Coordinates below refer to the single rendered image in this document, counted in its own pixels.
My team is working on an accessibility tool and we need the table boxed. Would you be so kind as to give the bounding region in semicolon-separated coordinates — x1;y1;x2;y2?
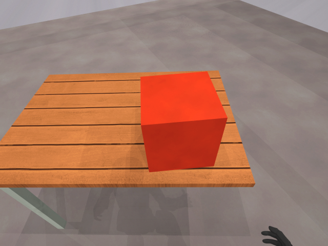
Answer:
0;70;255;229

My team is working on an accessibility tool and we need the carton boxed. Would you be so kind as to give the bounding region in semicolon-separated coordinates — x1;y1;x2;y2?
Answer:
140;71;228;172

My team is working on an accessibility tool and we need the robot right hand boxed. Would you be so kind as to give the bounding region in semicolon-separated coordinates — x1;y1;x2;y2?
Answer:
261;226;292;246

